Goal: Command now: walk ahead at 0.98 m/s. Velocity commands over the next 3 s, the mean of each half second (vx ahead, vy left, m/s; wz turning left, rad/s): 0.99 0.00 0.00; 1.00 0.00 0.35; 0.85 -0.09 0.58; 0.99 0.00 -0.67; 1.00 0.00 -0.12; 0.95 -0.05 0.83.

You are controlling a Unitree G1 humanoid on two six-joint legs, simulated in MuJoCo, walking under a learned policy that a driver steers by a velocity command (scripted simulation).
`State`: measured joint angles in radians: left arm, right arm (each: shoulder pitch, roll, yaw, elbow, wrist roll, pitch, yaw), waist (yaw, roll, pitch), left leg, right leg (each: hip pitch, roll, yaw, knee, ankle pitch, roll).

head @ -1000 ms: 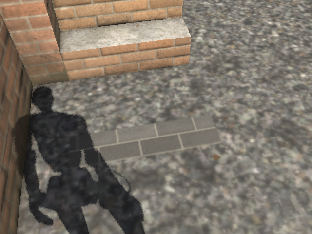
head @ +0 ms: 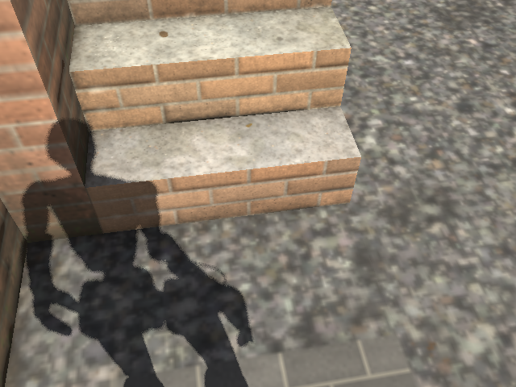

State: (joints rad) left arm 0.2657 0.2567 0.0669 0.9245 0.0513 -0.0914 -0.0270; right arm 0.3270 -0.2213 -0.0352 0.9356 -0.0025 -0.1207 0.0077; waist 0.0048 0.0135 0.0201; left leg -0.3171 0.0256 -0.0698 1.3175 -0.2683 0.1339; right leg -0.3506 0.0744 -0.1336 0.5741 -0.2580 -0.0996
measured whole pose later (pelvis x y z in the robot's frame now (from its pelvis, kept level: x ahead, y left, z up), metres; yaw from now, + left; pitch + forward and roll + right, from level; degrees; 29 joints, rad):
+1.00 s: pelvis +0.90 +0.00 +0.02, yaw +11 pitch +2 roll -1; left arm 0.43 0.24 0.02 1.04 0.06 -0.12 -0.02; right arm 0.00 -0.19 -0.01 0.66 -0.02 -0.01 -0.03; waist -0.02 0.05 0.00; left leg -1.11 -0.03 0.00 2.22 -0.42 0.15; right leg -0.14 -0.01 -0.22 0.38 -0.27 -0.03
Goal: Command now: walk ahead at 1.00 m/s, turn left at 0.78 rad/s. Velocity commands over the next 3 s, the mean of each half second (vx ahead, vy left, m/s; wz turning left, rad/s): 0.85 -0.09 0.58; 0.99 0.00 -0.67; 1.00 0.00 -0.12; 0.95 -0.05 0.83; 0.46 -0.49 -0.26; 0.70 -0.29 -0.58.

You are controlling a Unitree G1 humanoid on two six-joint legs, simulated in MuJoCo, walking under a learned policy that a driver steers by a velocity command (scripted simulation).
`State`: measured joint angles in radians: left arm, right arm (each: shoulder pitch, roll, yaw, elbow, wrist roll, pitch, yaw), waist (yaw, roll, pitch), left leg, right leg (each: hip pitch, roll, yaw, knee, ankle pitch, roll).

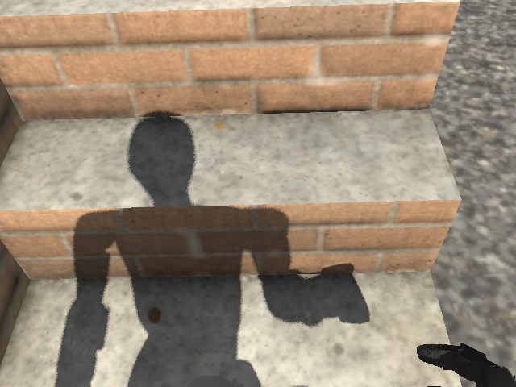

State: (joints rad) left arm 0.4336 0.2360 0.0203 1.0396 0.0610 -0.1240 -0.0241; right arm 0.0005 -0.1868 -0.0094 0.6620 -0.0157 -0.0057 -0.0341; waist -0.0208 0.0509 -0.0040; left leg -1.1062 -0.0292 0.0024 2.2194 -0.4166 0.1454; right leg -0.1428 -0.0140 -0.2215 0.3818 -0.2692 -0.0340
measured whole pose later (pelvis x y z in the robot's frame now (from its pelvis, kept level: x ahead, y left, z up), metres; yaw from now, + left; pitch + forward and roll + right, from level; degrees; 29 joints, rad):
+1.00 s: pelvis +0.41 -0.05 +0.41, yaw -5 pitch +2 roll +1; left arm 0.51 0.20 0.04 0.94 0.04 -0.11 -0.02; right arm -0.06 -0.02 0.09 0.49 -0.07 -0.08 -0.02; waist 0.09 -0.04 -0.12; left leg -1.24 -0.03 -0.05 2.31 -0.23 0.07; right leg -0.29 0.20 0.16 0.66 -0.38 -0.16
